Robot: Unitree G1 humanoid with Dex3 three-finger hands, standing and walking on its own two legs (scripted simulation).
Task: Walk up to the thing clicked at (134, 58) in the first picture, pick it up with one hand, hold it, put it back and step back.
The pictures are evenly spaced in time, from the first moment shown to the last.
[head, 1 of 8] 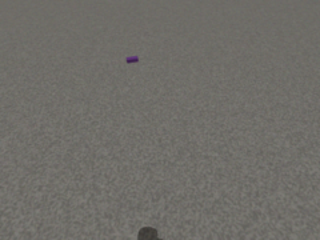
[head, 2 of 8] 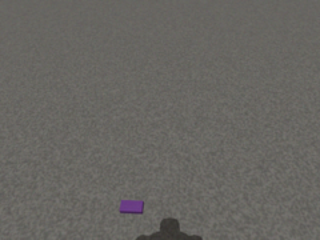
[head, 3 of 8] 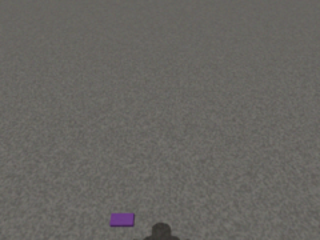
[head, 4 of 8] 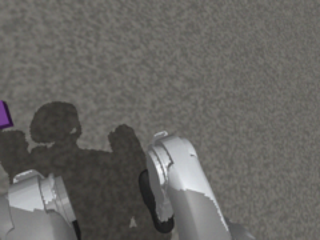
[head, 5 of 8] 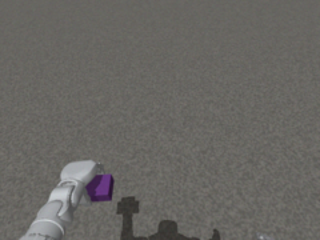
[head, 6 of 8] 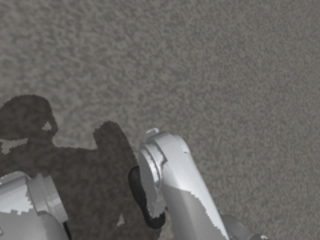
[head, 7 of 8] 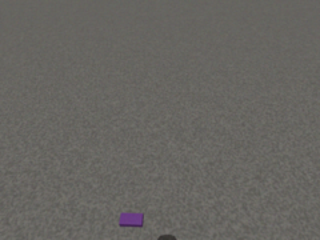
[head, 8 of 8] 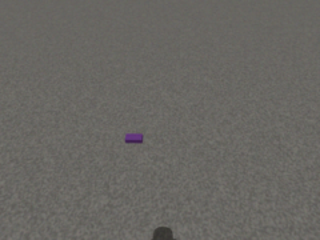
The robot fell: no
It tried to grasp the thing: yes
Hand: left
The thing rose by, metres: 0.69
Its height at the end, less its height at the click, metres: +0.00
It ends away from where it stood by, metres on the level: 0.02
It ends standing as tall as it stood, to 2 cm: yes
